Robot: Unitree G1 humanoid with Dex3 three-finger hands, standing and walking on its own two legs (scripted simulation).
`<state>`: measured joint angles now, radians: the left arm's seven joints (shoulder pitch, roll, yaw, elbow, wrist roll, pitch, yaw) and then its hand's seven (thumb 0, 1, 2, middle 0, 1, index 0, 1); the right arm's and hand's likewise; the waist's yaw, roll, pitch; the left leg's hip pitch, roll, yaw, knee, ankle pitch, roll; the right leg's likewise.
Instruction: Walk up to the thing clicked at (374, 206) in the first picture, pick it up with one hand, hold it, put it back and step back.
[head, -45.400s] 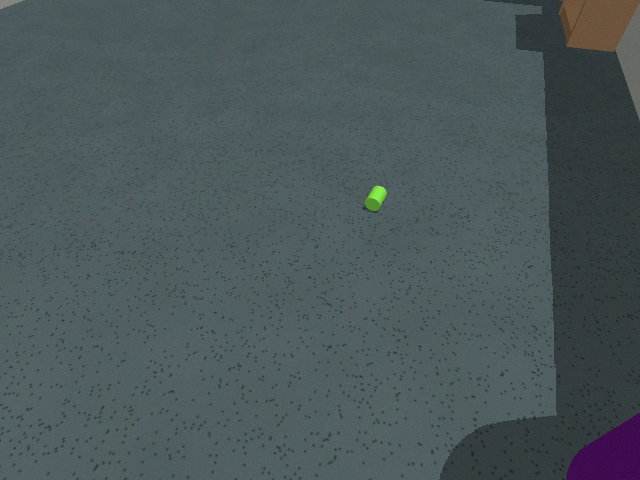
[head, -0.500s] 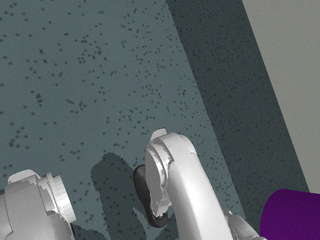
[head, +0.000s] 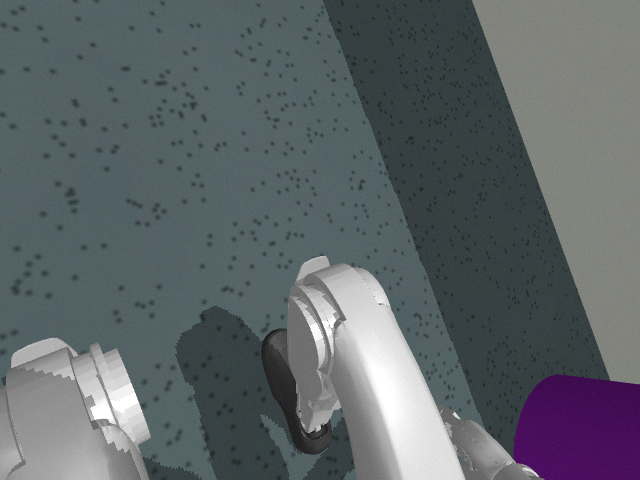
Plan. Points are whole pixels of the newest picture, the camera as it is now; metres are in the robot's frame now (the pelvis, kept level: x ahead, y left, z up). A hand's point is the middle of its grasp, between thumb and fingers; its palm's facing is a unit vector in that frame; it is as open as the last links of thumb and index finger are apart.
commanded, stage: open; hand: left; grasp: from above
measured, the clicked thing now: out of the picture +0.45 +0.38 -0.27
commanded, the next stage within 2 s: withdraw in 0.54 s
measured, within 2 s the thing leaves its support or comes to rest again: rests again in 0.96 s
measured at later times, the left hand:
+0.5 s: hand out of the picture +0.44 +0.37 -0.23, palm faces -0.48 -0.10 -0.87, open 13.7 cm
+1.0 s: hand out of the picture +0.47 +0.41 -0.13, palm faces -0.23 -0.07 -0.97, open 14.0 cm
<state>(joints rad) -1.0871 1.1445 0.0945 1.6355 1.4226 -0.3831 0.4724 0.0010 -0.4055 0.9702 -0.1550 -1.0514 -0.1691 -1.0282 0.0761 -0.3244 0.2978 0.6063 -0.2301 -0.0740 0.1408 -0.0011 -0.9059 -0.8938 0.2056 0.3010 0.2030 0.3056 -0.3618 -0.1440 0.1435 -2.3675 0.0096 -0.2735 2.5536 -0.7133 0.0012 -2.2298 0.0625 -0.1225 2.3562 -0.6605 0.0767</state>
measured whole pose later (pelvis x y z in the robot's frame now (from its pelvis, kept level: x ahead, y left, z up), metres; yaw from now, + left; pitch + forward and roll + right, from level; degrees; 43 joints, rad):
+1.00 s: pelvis +0.00 +0.00 +0.01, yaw +1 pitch +32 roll -15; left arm -1.04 1.03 0.17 1.38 1.31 -0.23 0.42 0.00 -0.51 0.97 -0.08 -1.03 -0.10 -1.02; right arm 0.15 -0.31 0.20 0.61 -0.19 -0.07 0.18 0.00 -0.90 -0.89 0.21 0.30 0.20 0.30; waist -0.30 -0.05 0.01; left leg -2.39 0.00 -0.25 2.50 -0.70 0.00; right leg -2.25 0.04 -0.11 2.33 -0.67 0.06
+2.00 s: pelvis +0.00 +0.00 +0.04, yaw +5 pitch +37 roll -11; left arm -1.02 0.88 0.18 1.30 1.09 -0.10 0.18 0.00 -0.11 0.88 -0.23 -0.66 -0.21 -0.67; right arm 0.22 -0.27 0.13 0.63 -0.11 0.01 0.13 0.00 -0.89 -0.89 0.20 0.30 0.20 0.30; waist -0.28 0.03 -0.03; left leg -2.36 0.00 -0.16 2.37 -0.67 0.01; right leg -2.25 0.01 -0.04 2.26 -0.66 0.08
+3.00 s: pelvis +0.06 +0.00 +0.39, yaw +15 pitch +15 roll -4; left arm 0.36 0.23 0.07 0.00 -0.07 0.43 0.06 0.01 0.90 0.90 -0.20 -0.30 -0.20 -0.30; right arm 0.29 -0.21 0.04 0.55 0.03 -0.15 -0.17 0.01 -0.90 -0.89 0.20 0.30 0.20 0.30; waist -0.07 0.05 -0.17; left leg -0.89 0.05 -0.07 1.14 -0.51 -0.02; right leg -0.83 -0.01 -0.05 1.06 -0.48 0.03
